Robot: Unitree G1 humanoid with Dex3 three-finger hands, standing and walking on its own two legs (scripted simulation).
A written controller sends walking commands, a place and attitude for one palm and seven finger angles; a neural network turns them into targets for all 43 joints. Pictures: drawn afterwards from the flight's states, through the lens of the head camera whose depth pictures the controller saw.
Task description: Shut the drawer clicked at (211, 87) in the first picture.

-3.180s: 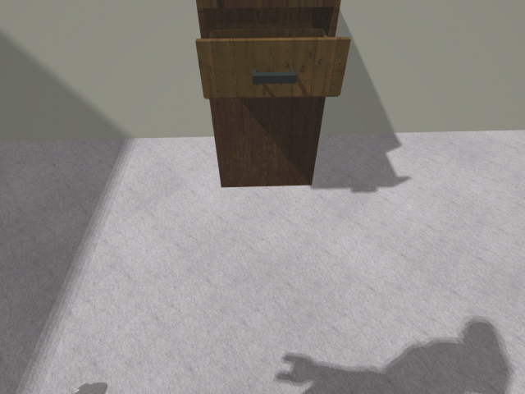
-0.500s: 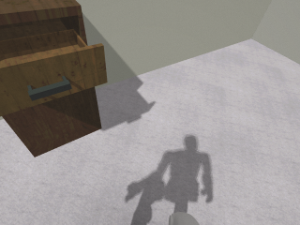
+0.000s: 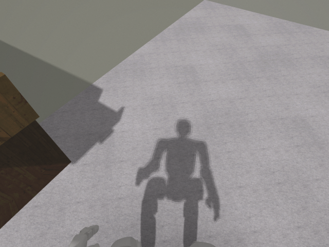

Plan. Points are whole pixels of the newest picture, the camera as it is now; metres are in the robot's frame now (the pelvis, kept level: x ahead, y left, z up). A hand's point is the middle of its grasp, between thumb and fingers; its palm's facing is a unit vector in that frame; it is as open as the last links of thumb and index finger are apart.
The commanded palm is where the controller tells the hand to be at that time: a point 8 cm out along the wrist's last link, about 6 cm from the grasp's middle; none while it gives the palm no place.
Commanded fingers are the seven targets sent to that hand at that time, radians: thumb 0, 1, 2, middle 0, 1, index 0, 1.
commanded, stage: walk to a spot facing it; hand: left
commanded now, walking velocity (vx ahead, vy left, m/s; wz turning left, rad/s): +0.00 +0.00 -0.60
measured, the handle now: out of the picture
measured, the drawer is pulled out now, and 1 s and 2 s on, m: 0.29 0.29 0.29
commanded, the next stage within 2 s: turn to face it in 1.14 s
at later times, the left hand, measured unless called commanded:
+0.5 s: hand out of the picture +0.10 +0.26 -0.16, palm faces -0.19 -0.96 -0.19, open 7.4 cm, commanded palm none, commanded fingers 0.00 0.90 0.90 -0.20 -0.30 -0.20 -0.30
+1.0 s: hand (129, 228) +0.18 +0.11 -0.13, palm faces -0.54 -0.80 -0.26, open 7.4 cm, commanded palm none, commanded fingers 0.00 0.90 0.90 -0.20 -0.30 -0.20 -0.30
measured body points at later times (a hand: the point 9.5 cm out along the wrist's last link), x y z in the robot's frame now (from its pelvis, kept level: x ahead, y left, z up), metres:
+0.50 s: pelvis -0.01 +0.07 +0.02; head +0.03 +0.10 +0.47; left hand +0.11 +0.31 -0.14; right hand +0.03 -0.20 -0.09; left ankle +0.02 +0.15 -0.72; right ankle -0.05 -0.07 -0.63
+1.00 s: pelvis +0.00 -0.01 +0.02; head -0.01 -0.03 +0.47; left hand +0.21 +0.15 -0.11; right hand -0.16 -0.22 -0.14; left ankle +0.07 +0.12 -0.64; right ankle -0.08 -0.05 -0.72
